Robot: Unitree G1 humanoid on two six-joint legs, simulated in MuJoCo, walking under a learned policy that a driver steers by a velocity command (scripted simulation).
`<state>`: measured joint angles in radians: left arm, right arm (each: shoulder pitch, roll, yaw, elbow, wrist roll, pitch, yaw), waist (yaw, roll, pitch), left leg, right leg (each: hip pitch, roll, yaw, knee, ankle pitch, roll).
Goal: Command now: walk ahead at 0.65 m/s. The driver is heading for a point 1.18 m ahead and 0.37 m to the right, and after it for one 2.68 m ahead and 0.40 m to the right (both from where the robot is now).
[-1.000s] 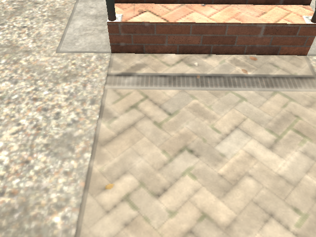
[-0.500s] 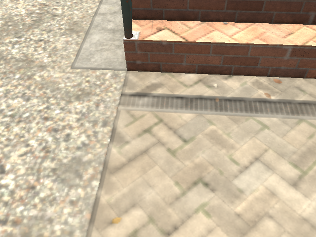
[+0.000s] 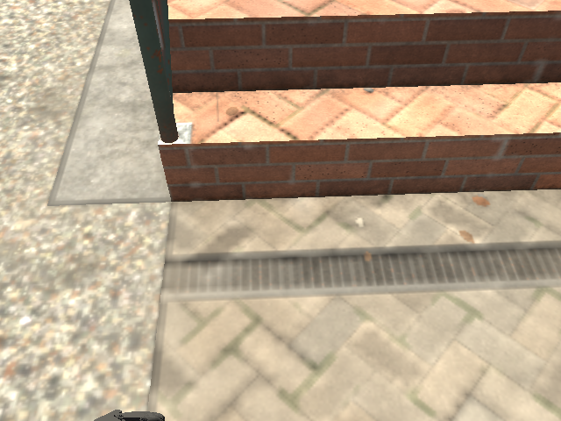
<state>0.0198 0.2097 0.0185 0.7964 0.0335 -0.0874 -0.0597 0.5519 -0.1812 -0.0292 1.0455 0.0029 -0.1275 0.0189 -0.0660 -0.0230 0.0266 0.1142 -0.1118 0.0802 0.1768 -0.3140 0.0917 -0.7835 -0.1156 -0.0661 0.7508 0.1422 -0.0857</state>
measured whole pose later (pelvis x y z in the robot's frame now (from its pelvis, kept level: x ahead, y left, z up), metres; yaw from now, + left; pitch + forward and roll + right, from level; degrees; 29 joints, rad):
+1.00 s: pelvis +0.55 +0.00 -0.01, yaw -26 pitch +3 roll +1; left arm 0.00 0.29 0.05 0.72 0.03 0.00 -0.11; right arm 0.53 -0.23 -0.04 0.97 -0.03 -0.12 -0.01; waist -0.08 -0.05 0.00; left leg 0.20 0.01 0.32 0.15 -0.38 -0.05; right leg -0.80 -0.08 -0.10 0.93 -0.01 -0.12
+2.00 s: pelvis +1.07 -0.48 +0.03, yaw -26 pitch +6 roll +0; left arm 0.00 0.32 0.06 0.72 0.08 -0.14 0.01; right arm 0.03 -0.34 -0.13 0.49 0.03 -0.02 -0.09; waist -0.03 -0.11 0.02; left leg -0.76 -0.23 -0.05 2.28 -0.94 -0.13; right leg -0.23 -0.03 0.00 0.30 -0.05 -0.01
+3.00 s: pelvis +1.11 -0.61 +0.09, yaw +25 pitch +8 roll +0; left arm -0.65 0.05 -0.10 0.24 0.03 -0.02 0.01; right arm 0.64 -0.22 -0.08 0.95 0.01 -0.10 -0.10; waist -0.20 0.12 0.04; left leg -0.19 -0.04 -0.17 0.29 0.56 0.16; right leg -0.67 0.09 -0.01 1.44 -0.76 -0.03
